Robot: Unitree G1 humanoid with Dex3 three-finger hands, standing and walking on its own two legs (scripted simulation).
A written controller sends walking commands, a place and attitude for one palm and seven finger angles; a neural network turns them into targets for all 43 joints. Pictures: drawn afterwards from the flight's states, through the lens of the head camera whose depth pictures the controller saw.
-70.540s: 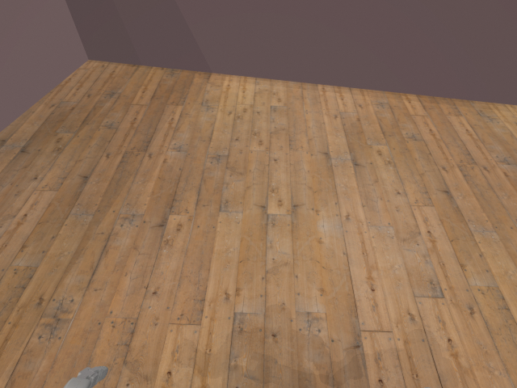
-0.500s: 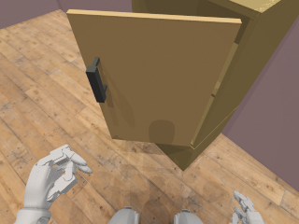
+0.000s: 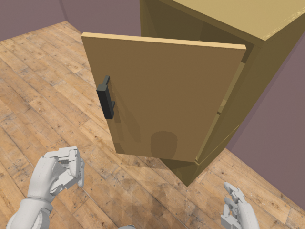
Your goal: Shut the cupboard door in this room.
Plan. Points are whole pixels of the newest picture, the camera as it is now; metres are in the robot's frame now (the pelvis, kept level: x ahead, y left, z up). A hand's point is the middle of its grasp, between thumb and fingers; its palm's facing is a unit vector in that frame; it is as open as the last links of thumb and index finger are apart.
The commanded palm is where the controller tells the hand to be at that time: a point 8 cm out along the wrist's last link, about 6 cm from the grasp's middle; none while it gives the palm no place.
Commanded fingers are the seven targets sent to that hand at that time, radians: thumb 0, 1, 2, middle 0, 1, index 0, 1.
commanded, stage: raise the hand and make a fist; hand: left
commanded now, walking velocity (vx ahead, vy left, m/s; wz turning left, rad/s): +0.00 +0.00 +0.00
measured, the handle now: (108, 97) +0.45 +0.17 +0.08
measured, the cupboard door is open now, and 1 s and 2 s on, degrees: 42 42 42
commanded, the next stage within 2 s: bring the fist close to the handle in 0.42 s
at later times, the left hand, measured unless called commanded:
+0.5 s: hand (83, 177) +0.21 +0.17 +0.08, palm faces -0.04 -1.00 -0.06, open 3.1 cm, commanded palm +0.19 +0.23 +0.08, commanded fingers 0.00 0.90 0.90 -1.30 -1.50 -1.30 -1.50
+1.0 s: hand (95, 149) +0.28 +0.16 +0.09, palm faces -0.02 -1.00 -0.03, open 3.1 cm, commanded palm +0.25 +0.21 +0.08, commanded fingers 0.00 0.90 0.90 -1.30 -1.50 -1.30 -1.50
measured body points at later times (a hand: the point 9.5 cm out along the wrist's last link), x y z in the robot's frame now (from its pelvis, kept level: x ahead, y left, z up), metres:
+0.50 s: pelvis -0.01 -0.01 +0.00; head +0.02 -0.02 +0.45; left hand +0.21 +0.23 +0.09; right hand +0.16 -0.24 -0.07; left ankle -0.01 +0.08 -0.69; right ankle +0.01 -0.12 -0.69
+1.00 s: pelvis +0.00 -0.02 +0.01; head +0.04 -0.03 +0.46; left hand +0.27 +0.21 +0.09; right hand +0.15 -0.26 -0.08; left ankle -0.01 +0.08 -0.69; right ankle +0.01 -0.12 -0.69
